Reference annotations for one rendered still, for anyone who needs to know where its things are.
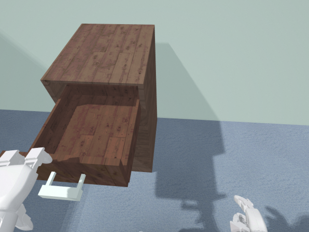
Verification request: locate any right robot hand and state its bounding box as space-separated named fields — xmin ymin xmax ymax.
xmin=230 ymin=195 xmax=267 ymax=232

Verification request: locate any handle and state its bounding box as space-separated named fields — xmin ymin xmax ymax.
xmin=38 ymin=172 xmax=86 ymax=201

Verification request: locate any robot left forearm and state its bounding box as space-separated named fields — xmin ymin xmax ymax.
xmin=0 ymin=210 xmax=18 ymax=232

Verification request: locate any left robot hand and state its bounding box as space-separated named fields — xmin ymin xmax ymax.
xmin=0 ymin=147 xmax=52 ymax=231

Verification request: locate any cabinet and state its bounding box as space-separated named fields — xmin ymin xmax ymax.
xmin=40 ymin=24 xmax=157 ymax=173

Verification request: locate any drawer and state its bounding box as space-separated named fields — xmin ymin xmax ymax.
xmin=0 ymin=83 xmax=141 ymax=187

